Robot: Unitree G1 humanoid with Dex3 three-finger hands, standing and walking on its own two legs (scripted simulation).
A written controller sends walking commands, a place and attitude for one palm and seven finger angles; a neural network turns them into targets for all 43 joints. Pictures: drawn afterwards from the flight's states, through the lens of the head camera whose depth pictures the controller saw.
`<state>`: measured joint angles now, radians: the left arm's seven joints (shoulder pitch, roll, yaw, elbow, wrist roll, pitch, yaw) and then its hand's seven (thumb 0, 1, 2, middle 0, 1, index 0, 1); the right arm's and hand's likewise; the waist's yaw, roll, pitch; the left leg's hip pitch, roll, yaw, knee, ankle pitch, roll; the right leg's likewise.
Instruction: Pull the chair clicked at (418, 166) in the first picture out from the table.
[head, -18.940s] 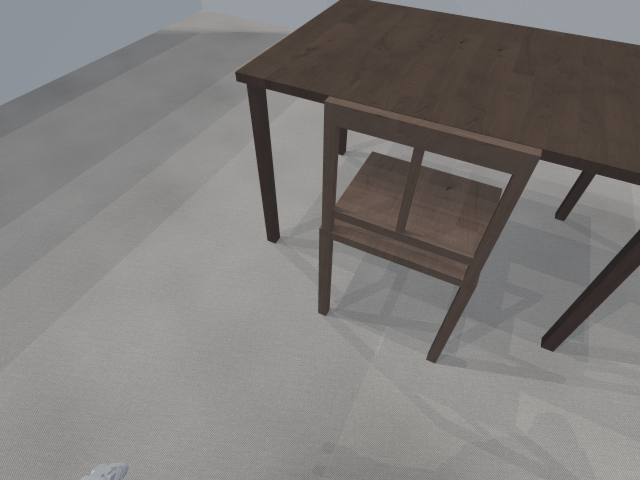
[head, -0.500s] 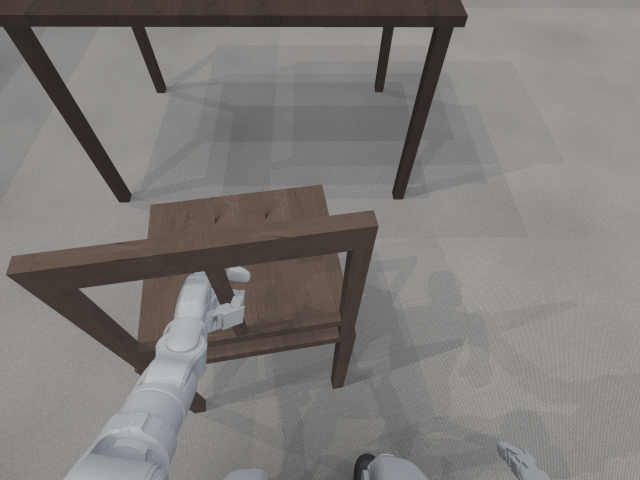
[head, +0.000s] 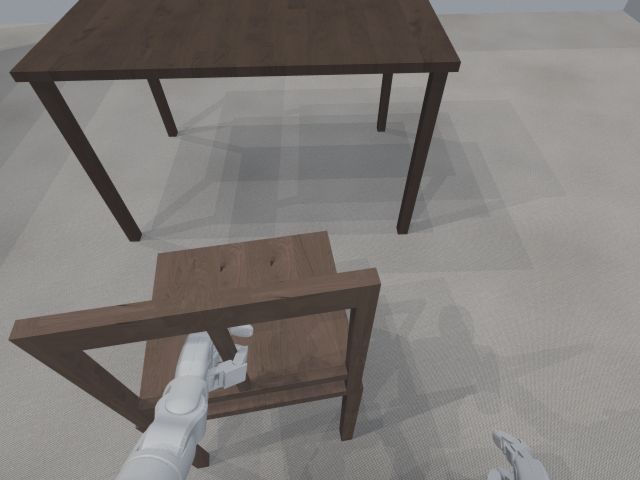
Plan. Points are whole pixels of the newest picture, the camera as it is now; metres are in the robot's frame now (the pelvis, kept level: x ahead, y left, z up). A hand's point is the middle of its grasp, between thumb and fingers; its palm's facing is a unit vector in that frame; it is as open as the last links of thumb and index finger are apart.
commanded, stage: stop walking, hand still on the chair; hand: left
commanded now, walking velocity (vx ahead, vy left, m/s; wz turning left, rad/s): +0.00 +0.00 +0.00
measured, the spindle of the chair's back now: (232, 359) +0.30 +0.15 -0.11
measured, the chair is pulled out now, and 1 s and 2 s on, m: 0.58 0.58 0.58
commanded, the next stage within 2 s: open the thumb and straighten the fingers in 0.28 s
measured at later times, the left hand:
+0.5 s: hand (237, 362) +0.28 +0.13 -0.06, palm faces +0.05 -0.99 -0.15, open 5.6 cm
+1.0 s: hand (232, 361) +0.29 +0.14 -0.07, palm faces +0.05 -0.98 -0.17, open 16.0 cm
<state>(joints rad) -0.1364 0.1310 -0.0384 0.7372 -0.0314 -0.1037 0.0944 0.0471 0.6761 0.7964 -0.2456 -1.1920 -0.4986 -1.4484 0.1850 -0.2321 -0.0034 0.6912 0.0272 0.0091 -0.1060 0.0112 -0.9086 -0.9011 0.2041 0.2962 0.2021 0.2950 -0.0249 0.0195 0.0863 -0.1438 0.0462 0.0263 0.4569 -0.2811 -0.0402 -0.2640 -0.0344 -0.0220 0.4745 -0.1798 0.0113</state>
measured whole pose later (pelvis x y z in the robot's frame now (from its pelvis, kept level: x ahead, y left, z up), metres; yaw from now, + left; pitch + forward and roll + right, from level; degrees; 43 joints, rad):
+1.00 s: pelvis +0.02 +0.01 -0.03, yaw +2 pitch +9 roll +0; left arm 0.07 0.14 -0.05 0.28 -0.05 0.14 0.10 0.00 -0.51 0.22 -0.18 -0.53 -0.19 -0.53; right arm 0.22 -0.25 0.01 0.59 0.03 -0.07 -0.07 0.01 -0.91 -0.90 0.21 0.30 0.20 0.30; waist -0.04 0.04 -0.09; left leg -0.49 0.03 -0.01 0.79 -0.46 -0.03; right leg -0.60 -0.07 -0.04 0.79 -0.36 0.02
